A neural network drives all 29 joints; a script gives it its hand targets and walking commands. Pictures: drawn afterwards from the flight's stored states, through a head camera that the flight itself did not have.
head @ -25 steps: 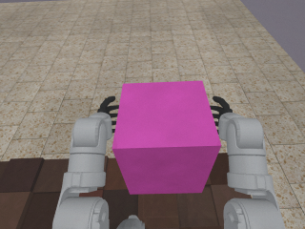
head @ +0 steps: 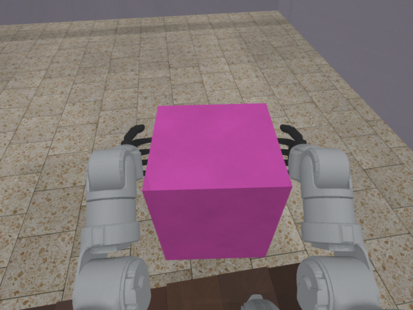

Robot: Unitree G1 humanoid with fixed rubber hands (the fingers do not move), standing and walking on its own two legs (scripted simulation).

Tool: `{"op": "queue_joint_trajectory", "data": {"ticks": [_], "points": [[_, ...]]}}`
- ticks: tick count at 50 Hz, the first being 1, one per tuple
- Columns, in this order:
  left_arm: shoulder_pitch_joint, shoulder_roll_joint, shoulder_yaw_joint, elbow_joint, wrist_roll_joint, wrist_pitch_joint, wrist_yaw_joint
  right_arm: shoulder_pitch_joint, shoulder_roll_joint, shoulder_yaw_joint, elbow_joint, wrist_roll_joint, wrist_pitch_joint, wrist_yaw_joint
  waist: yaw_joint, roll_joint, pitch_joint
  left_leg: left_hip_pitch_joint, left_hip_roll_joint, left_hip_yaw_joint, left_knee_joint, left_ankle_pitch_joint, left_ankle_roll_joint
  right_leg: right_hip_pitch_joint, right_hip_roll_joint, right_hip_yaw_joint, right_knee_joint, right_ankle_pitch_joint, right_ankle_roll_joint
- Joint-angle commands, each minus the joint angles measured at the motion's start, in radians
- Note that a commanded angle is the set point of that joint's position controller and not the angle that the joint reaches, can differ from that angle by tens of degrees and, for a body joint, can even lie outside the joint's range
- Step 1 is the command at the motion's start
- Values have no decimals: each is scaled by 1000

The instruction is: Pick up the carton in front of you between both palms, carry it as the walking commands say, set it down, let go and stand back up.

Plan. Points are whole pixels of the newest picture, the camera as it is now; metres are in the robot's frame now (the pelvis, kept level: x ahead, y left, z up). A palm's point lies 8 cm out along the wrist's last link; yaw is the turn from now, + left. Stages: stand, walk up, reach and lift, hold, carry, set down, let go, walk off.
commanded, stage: carry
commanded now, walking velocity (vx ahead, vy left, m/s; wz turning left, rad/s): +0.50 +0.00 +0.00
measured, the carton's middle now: (214, 184) +0.36 -0.01 +0.05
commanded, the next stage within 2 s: none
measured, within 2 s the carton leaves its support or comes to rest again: neither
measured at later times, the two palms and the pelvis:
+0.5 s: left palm (162, 83) +0.66 +0.10 +0.11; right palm (272, 80) +0.66 -0.20 +0.10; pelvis +0.30 -0.06 -0.01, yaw +0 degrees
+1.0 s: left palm (161, 54) +0.98 +0.13 +0.03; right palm (241, 54) +0.96 -0.17 +0.03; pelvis +0.61 +0.00 -0.06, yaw -1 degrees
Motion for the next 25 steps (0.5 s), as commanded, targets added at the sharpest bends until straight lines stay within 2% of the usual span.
{"op": "queue_joint_trajectory", "data": {"ticks": [1, 2, 3, 4, 5, 6, 7, 8, 9, 10, 11, 12, 15, 18, 20, 24, 25], "points": [[-644, -1110, -614, 10, -389, -37, -232, -714, 1104, 627, -55, 446, -34, 285, -20, 122, -211, 226, 213, -150, -53, 475, 113, -19, 8, -38, -159, 135, -13], [-649, -1107, -615, 2, -398, -42, -233, -714, 1100, 632, -67, 449, -42, 278, -11, 131, -201, 155, 208, -119, -76, 473, 95, 89, 32, -78, -209, 105, -21], [-662, -1103, -618, -8, -408, -45, -235, -718, 1095, 638, -83, 452, -50, 270, -8, 139, -179, 133, 210, -116, -74, 483, 80, 146, 35, -87, -239, 119, -27], [-652, -1097, -618, -7, -414, -47, -236, -713, 1087, 641, -90, 451, -54, 261, 15, 165, -192, 134, 211, -92, -23, 570, 67, 220, 52, -124, -234, 67, -37], [-616, -1091, -613, 9, -418, -49, -237, -708, 1083, 646, -90, 447, -55, 254, 63, 164, -248, 123, 188, -43, 121, 696, 28, 376, 76, -142, -266, 21, -44], [-571, -1080, -606, 30, -418, -54, -238, -677, 1079, 648, -81, 440, -55, 248, 101, 82, -348, 68, 139, 5, 338, 648, -6, 579, 77, -138, -260, -19, -46], [-534, -1064, -589, 41, -413, -57, -242, -651, 1073, 645, -72, 435, -57, 244, 128, -61, -458, -96, 101, -10, 598, 360, -25, 788, -108, 106, -185, -20, -58], [-550, -1041, -594, 39, -408, -70, -242, -643, 1109, 645, -71, 429, -56, 239, 106, -342, -547, -423, -66, -75, 856, -147, -59, 1006, -300, 568, -305, -5, -200], [-542, -1082, -602, 22, -438, -78, -247, -662, 1091, 650, -97, 428, -58, 232, 114, -310, -518, -550, -44, -147, 946, -182, -33, 1020, -276, 603, -347, -2, -209], [-589, -1103, -621, -53, -459, -86, -251, -681, 1117, 670, -124, 439, -63, 227, 124, -232, -480, -587, -6, -166, 962, -139, -11, 975, -245, 503, -312, 121, -196], [-640, -1126, -643, -114, -485, -90, -253, -696, 1131, 677, -156, 444, -70, 219, 116, -107, -471, -575, 24, -170, 924, -88, -3, 918, -230, 416, -300, 204, -180], [-689, -1143, -672, -171, -509, -95, -252, -694, 1137, 684, -187, 441, -75, 210, 107, -73, -469, -560, 47, -167, 879, -49, -3, 864, -223, 360, -309, 237, -179], [-669, -1151, -714, -246, -522, -100, -242, -633, 1128, 700, -235, 427, -81, 189, 98, -68, -489, -518, 78, -157, 760, -20, -12, 809, -212, 278, -348, 206, -193], [-600, -1123, -744, -259, -511, -99, -244, -564, 1093, 718, -248, 400, -87, 185, 102, -54, -466, -593, 87, -136, 648, 19, -22, 833, -209, 229, -340, 299, -215], [-579, -1096, -763, -266, -506, -98, -248, -555, 1067, 731, -261, 388, -87, 186, 110, -56, -430, -628, 85, -116, 547, 74, -34, 843, -190, 188, -351, 348, -214], [-554, -1030, -770, -246, -491, -85, -249, -548, 1001, 740, -267, 380, -71, 192, 121, -82, -380, -653, 83, -95, 400, 340, -23, 891, -127, 110, -335, 425, -177], [-534, -1017, -763, -221, -483, -80, -249, -537, 985, 735, -251, 377, -64, 195, 130, -74, -366, -661, 77, -89, 355, 368, -19, 907, -119, 103, -328, 427, -176]]}}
